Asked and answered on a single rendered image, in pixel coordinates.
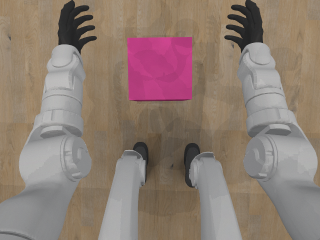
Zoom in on robot right thigh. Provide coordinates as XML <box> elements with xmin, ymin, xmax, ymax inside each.
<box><xmin>191</xmin><ymin>157</ymin><xmax>243</xmax><ymax>240</ymax></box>

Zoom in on robot thigh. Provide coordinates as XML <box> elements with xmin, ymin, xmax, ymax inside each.
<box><xmin>191</xmin><ymin>157</ymin><xmax>243</xmax><ymax>240</ymax></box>
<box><xmin>98</xmin><ymin>155</ymin><xmax>146</xmax><ymax>240</ymax></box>

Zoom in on robot left thigh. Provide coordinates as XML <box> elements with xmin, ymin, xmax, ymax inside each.
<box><xmin>98</xmin><ymin>155</ymin><xmax>146</xmax><ymax>240</ymax></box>

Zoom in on robot right forearm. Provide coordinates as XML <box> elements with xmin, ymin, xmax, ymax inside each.
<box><xmin>237</xmin><ymin>42</ymin><xmax>318</xmax><ymax>170</ymax></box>

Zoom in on robot left forearm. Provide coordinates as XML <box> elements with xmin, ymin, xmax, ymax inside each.
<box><xmin>19</xmin><ymin>44</ymin><xmax>86</xmax><ymax>179</ymax></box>

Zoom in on right robot hand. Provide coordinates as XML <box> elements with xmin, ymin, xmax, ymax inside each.
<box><xmin>224</xmin><ymin>0</ymin><xmax>264</xmax><ymax>53</ymax></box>

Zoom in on robot left upper arm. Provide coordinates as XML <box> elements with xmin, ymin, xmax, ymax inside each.
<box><xmin>0</xmin><ymin>134</ymin><xmax>92</xmax><ymax>240</ymax></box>

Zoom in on left robot hand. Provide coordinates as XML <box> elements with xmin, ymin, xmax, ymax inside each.
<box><xmin>57</xmin><ymin>0</ymin><xmax>97</xmax><ymax>54</ymax></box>

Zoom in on robot right upper arm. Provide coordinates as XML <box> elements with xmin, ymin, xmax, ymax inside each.
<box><xmin>243</xmin><ymin>133</ymin><xmax>320</xmax><ymax>240</ymax></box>

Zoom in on carton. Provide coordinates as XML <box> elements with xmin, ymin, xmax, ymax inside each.
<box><xmin>127</xmin><ymin>37</ymin><xmax>192</xmax><ymax>102</ymax></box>

